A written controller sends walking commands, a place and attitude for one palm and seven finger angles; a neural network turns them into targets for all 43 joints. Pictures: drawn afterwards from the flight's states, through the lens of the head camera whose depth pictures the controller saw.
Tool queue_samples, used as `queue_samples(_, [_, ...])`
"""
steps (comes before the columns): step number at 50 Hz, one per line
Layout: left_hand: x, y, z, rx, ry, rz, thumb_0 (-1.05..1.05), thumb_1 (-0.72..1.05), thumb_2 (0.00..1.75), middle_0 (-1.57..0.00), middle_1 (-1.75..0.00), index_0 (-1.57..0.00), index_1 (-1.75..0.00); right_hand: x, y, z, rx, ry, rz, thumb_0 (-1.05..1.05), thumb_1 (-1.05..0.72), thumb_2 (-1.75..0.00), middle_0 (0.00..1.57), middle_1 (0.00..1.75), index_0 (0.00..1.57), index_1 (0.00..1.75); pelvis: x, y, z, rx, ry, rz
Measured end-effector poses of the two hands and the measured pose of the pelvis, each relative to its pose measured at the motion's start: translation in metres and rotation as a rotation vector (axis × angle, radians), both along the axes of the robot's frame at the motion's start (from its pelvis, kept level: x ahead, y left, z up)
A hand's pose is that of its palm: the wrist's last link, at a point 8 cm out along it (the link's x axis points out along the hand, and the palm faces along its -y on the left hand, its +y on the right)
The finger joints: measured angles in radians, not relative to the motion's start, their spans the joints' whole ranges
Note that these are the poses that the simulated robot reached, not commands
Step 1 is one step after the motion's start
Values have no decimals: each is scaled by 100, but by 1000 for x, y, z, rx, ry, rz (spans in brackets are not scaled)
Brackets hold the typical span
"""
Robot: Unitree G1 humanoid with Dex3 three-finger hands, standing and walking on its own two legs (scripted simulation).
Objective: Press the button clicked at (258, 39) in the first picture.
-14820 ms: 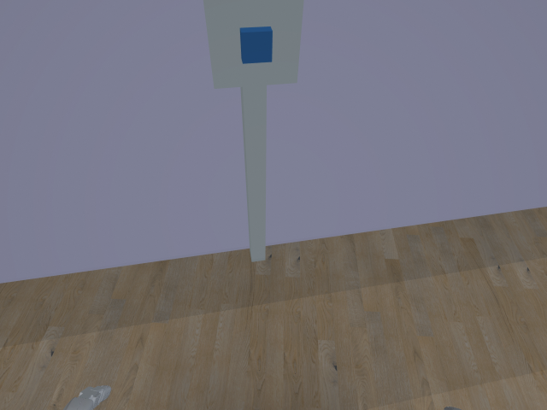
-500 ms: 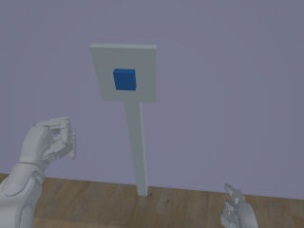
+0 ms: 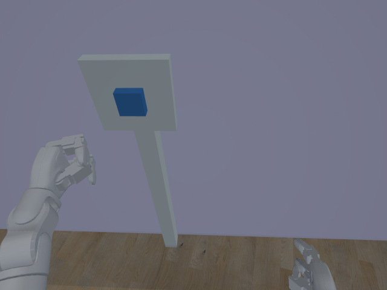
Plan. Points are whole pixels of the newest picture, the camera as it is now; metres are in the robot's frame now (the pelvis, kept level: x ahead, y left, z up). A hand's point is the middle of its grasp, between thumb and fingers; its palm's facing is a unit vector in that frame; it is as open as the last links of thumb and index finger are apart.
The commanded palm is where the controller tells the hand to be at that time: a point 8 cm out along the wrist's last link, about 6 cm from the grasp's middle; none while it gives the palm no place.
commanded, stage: aim a knuckle at the button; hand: left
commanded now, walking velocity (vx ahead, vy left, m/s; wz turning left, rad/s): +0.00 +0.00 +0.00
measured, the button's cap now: (131, 101) +0.48 +0.19 +0.17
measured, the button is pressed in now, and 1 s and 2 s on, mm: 0 0 0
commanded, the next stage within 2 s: press the button with the knuckle in 1.42 s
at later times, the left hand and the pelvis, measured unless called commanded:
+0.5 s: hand (112, 149) +0.34 +0.20 +0.15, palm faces +0.06 -1.00 -0.02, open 3.1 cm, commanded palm +0.32 +0.24 +0.15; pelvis +0.00 +0.02 +0.00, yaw +1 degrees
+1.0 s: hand (129, 139) +0.38 +0.17 +0.14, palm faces +0.04 -1.00 +0.00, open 3.1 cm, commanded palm +0.35 +0.23 +0.14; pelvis +0.00 +0.03 +0.00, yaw -2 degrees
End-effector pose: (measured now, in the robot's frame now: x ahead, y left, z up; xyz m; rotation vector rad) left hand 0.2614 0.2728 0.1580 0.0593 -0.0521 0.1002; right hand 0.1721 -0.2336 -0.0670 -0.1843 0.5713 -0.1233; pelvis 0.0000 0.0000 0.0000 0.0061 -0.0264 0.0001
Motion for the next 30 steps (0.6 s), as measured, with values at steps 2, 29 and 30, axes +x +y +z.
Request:
queue_samples(2, [6, -2, 2, -1, -15, -4, 2, 90, 90, -130, -150, -130, -150, 1, -2, -1, -1, 5, -5, 2, -91, -90, 20, 30, 20, 30, 3, 1, 0, 1, 6, -1])
queue_samples(29, [70, -35, -16, -46, 53, -61, 2, 90, 90, -130, -150, -130, -150, -10, 31, -12, 19, 118, -6, 2, -91, -90, 21, 30, 20, 30, 2, 24, 1, -6, 33, 2])
queue_samples(30, [73, -38, -15, -48, 46, -65, 2, 90, 90, -130, -150, -130, -150, -13, 31, -13, 19, 126, -10, 2, -91, -90, 21, 30, 20, 30, 2, 25, 1, -6, 34, -1])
